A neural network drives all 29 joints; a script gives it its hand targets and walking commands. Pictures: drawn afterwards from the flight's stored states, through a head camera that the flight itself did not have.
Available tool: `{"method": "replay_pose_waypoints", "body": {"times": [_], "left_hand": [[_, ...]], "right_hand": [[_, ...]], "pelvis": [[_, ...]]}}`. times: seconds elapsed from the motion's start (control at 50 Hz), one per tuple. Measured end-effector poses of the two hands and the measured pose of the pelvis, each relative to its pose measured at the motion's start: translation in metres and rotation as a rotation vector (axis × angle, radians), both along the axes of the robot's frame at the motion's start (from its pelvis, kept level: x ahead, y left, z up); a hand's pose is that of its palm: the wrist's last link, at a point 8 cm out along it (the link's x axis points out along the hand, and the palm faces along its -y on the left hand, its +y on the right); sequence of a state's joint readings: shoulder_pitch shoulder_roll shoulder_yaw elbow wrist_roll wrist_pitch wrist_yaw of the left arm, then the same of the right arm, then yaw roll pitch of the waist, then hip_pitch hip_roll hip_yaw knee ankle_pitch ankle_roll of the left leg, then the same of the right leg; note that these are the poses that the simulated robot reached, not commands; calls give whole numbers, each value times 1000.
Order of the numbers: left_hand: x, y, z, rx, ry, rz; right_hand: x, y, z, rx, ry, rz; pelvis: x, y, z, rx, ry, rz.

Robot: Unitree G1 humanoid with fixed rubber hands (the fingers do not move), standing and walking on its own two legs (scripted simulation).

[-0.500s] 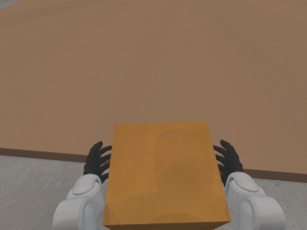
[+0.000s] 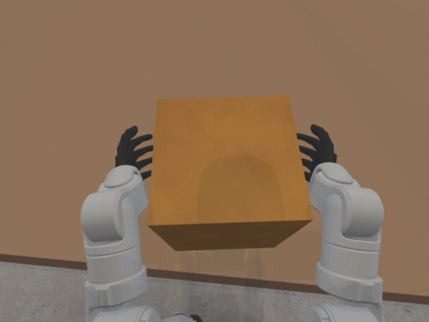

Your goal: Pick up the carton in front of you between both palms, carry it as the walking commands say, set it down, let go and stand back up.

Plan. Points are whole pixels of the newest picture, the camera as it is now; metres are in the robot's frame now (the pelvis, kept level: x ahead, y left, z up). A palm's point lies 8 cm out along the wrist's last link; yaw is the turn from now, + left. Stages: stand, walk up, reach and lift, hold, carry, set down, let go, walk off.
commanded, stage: carry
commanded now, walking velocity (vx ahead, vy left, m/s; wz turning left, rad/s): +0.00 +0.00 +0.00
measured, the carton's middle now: (224, 184) +0.35 +0.00 +0.08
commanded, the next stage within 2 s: none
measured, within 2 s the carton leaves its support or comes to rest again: neither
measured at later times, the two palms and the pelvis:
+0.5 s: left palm (142, 105) +0.49 +0.16 +0.15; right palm (293, 104) +0.49 -0.14 +0.15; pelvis +0.15 +0.01 +0.02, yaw +1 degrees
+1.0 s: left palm (143, 122) +0.47 +0.16 +0.12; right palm (292, 119) +0.48 -0.14 +0.12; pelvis +0.15 +0.00 +0.02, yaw +2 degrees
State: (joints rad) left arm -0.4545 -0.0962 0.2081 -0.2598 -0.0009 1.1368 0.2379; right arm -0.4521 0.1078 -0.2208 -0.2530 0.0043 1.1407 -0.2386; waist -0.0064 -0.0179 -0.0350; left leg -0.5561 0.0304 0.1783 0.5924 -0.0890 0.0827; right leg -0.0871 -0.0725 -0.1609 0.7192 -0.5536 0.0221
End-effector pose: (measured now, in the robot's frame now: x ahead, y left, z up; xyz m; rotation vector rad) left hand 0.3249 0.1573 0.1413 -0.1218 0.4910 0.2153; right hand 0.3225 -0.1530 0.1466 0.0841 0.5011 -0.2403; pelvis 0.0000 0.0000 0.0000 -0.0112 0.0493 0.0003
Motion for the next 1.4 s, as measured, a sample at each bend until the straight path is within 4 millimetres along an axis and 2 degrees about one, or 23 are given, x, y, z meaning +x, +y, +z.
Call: {"method": "replay_pose_waypoints", "body": {"times": [0.04, 0.1, 0.16, 0.24, 0.36, 0.5, 0.58, 0.64, 0.72, 0.88, 1.4], "left_hand": [[31, 5, -16, -20, 48, -5], [65, 6, -32, -70, 105, -3], [92, 6, -38, -97, 112, 5], [120, 5, -37, -97, 80, 10], [146, 2, -21, -52, 17, 27], [166, 4, 8, -38, -33, 27], [169, 9, 16, -30, -7, 40], [171, 10, 15, -31, 31, 46], [169, 10, 4, -34, 91, 51], [156, 7, -19, -43, 133, 54], [113, 9, -6, -20, 100, 54]], "right_hand": [[28, 6, -13, 8, 47, -5], [57, 11, -29, 47, 102, -11], [81, 12, -36, 73, 106, -27], [110, 11, -39, 93, 72, -30], [145, 8, -32, 117, 13, 4], [171, 9, 2, 81, -33, 28], [179, 13, 11, 75, -5, 42], [183, 15, 9, 76, 33, 47], [182, 15, -3, 79, 94, 41], [168, 12, -27, 88, 136, 32], [123, 11, -13, 59, 100, 25]], "pelvis": [[13, 4, 1, 4, 10, -2], [32, 9, 9, 4, 29, -5], [50, 13, 17, 4, 48, -4], [76, 12, 20, 6, 62, 2], [116, 8, 17, 0, 52, 12], [151, 6, 22, 3, 49, 25], [167, 3, 24, 5, 46, 29], [174, 2, 25, 5, 40, 32], [177, 1, 25, 5, 29, 38], [165, -1, 21, 9, 8, 40], [126, 2, 25, 8, -25, 33]]}}
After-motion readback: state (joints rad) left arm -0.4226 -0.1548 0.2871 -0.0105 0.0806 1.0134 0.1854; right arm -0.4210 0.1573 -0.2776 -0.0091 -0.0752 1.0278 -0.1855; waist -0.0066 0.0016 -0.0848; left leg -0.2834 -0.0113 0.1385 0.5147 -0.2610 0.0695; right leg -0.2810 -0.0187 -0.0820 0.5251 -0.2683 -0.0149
